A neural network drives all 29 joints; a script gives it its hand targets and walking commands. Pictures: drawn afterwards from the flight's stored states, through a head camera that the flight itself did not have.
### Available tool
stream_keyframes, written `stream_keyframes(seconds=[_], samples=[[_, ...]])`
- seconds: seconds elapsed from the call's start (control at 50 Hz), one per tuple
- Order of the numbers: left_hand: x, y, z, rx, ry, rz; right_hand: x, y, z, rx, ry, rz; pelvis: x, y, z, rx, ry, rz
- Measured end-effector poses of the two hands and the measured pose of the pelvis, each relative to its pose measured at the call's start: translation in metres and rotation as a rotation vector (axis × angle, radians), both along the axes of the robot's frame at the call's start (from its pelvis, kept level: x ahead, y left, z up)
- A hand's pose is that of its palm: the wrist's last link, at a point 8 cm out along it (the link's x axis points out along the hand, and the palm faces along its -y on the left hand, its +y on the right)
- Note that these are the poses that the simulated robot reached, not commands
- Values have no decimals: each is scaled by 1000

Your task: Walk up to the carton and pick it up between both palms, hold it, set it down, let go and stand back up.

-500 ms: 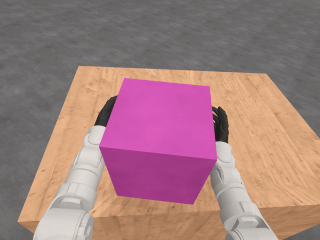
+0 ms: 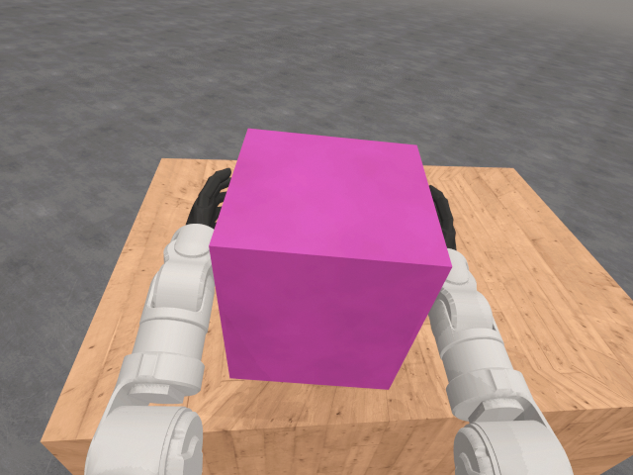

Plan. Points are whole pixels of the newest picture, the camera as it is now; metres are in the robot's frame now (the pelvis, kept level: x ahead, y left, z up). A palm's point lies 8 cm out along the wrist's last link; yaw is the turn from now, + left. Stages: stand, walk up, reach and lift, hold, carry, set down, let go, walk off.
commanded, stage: reach and lift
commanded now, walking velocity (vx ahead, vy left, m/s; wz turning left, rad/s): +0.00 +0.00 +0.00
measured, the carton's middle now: (321, 264) +0.34 -0.01 +0.13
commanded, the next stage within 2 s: hold in 1.04 s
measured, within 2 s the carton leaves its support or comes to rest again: neither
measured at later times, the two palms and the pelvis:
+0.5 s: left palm (199, 222) +0.37 +0.14 +0.17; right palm (435, 241) +0.36 -0.16 +0.16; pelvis +0.00 +0.00 +0.00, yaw +0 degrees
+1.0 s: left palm (196, 212) +0.37 +0.14 +0.18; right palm (436, 228) +0.36 -0.16 +0.18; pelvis +0.00 +0.00 +0.00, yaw +0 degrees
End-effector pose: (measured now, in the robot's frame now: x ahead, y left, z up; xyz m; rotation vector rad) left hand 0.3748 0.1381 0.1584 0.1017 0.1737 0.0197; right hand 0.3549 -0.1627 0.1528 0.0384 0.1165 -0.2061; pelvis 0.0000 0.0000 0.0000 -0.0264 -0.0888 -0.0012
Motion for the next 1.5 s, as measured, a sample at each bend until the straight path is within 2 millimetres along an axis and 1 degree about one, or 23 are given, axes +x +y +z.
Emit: stream_keyframes(seconds=[0.16, 0.26, 0.46, 0.64, 0.84, 1.08, 1.5], samples=[[0, 1, 2, 3, 17, 15, 3, 1, -6, 36, 15, 12, 2, -1, 0, 1, -3, 0], [-3, 2, 4, 2, 20, 23, 2, 3, -6, 39, 17, 19, 2, -1, 0, 1, -8, 0], [-6, 3, 10, 5, 9, 34, 3, 4, 5, 34, 6, 28, 0, -1, 0, 1, -19, 1], [-3, 5, 17, -3, 1, 41, 8, 4, 15, 20, -3, 35, 0, -1, 0, 1, -19, 1], [-6, 5, 23, -6, 2, 47, 7, 5, 19, 36, -4, 40, 0, -1, 0, 1, -25, 1], [-5, 7, 29, -12, -1, 55, 10, 7, 26, 40, -7, 47, 0, -1, 0, 1, -26, 1], [-17, 9, 39, -10, -2, 70, 3, 9, 35, 61, -7, 59, -5, -1, 0, 1, -45, 1]])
